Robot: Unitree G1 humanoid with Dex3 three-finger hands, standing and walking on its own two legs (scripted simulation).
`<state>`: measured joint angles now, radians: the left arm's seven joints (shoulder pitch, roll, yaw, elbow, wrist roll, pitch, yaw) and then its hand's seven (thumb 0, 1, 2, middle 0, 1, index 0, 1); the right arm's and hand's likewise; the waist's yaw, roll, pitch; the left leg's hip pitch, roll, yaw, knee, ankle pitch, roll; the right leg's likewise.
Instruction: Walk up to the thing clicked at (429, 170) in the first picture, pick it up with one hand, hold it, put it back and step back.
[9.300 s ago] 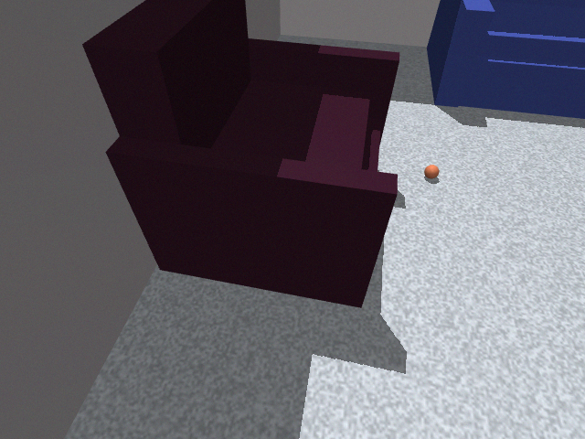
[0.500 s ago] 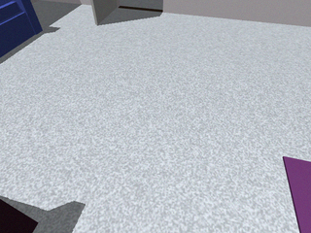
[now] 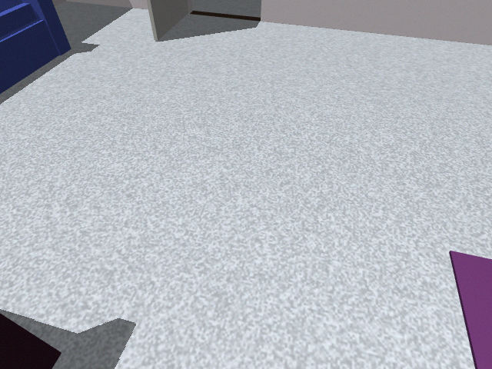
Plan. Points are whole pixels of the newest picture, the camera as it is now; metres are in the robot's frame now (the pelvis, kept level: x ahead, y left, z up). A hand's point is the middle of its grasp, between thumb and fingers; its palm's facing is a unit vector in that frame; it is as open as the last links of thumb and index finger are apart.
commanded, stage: stand
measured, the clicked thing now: out of the picture +0.90 +1.40 -0.75
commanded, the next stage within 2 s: walk up in 0.76 s
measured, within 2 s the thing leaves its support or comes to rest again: neither
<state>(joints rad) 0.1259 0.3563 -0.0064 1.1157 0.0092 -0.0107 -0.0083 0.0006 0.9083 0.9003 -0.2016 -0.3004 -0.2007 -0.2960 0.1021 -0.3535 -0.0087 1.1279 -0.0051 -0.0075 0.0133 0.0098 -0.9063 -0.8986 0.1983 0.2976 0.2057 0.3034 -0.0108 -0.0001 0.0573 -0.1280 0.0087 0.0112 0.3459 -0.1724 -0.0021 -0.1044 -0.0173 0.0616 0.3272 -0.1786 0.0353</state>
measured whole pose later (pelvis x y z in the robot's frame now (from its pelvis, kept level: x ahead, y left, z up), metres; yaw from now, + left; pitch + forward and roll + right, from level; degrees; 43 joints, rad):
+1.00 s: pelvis +0.04 -0.03 -0.01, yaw -3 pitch -3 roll +1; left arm 0.22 0.44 0.07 1.03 0.03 -0.02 -0.08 0.00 0.91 0.90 -0.20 -0.30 -0.20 -0.30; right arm 0.25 -0.40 -0.09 1.01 -0.04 -0.03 0.06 0.01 -0.90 -0.90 0.20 0.30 0.21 0.30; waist -0.02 0.00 0.05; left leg -0.08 0.05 0.05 0.40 -0.28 0.01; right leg -0.33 -0.04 -0.02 0.61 -0.38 -0.02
